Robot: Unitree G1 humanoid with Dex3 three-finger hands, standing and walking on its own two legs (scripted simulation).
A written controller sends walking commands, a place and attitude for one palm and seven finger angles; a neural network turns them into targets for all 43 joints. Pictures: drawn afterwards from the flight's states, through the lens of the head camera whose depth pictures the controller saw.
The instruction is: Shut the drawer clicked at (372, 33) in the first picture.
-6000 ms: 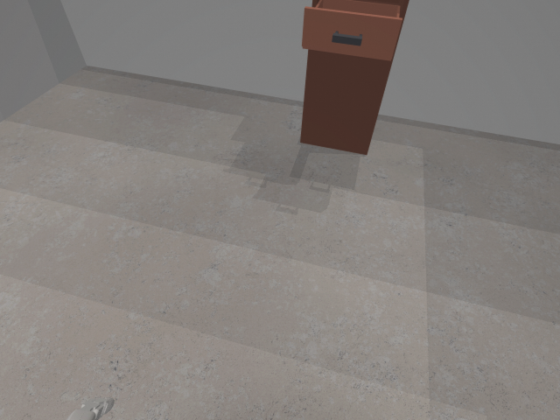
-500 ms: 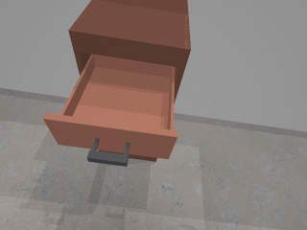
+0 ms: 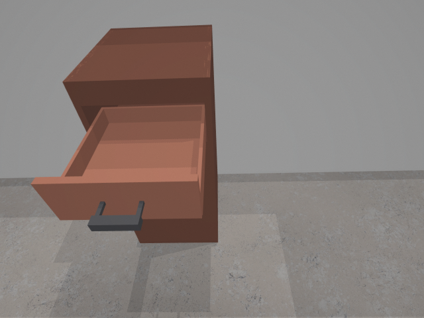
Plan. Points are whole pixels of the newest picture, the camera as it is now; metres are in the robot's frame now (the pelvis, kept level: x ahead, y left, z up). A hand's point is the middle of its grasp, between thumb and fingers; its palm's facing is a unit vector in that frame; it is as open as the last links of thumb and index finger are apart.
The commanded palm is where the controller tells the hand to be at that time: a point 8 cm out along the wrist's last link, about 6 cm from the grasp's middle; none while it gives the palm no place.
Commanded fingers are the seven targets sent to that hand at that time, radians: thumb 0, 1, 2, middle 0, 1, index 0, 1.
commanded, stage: come to a stop and stand still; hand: left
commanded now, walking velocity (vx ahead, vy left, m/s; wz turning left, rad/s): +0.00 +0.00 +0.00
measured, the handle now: (118, 214) +0.34 +0.21 +0.00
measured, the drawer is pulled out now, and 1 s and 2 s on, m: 0.30 0.30 0.29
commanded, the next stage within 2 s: look again from close up in 1.08 s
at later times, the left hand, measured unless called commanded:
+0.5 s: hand out of the picture +0.01 +0.12 -0.16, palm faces +0.03 -0.99 -0.17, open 7.4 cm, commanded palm none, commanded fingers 0.00 0.90 0.90 -0.20 -0.30 -0.20 -0.30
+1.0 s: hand out of the picture +0.04 +0.15 -0.16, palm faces +0.03 -0.98 -0.21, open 7.4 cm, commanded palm none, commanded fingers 0.00 0.90 0.90 -0.20 -0.30 -0.20 -0.30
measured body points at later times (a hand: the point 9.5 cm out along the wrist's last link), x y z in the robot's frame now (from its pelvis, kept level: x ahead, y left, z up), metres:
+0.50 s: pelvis +0.03 -0.04 +0.02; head +0.04 -0.05 +0.46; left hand +0.01 +0.17 -0.14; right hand +0.04 -0.26 -0.15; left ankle +0.08 +0.13 -0.72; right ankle -0.03 -0.13 -0.72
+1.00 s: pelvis +0.06 -0.03 +0.02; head +0.06 -0.04 +0.47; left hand +0.04 +0.20 -0.14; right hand +0.07 -0.25 -0.15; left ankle +0.08 +0.13 -0.72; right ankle -0.03 -0.13 -0.72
